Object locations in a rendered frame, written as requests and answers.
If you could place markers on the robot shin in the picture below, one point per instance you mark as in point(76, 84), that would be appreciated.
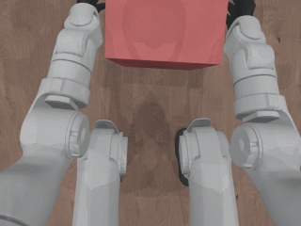
point(101, 124)
point(223, 141)

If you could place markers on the robot left forearm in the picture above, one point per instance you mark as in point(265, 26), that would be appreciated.
point(72, 63)

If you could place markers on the robot right shin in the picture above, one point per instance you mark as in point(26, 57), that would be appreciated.
point(223, 141)

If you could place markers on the left robot upper arm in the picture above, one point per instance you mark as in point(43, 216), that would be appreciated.
point(51, 138)

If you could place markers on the carton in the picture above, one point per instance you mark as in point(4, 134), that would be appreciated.
point(165, 34)

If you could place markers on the right robot hand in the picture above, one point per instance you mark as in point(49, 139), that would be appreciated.
point(240, 8)

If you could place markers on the right robot upper arm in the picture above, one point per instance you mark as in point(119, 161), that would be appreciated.
point(270, 154)

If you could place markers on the left robot hand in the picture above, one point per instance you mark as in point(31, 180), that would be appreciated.
point(99, 7)

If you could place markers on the robot right forearm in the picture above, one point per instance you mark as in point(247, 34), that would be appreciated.
point(254, 76)

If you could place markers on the robot left shin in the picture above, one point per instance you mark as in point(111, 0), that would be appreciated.
point(101, 124)

